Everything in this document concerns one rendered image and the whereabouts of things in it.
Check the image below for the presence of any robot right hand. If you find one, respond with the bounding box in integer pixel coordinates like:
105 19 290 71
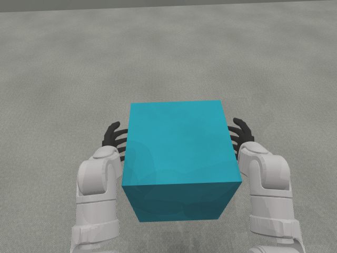
227 118 254 160

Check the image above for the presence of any robot right forearm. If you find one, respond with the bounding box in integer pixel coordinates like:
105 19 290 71
237 141 306 253

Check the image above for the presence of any robot left hand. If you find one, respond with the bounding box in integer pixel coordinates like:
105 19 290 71
102 121 128 161

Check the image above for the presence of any carton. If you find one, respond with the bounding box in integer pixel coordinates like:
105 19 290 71
122 100 242 222

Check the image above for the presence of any robot left forearm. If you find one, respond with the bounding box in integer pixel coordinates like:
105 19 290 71
70 145 123 253

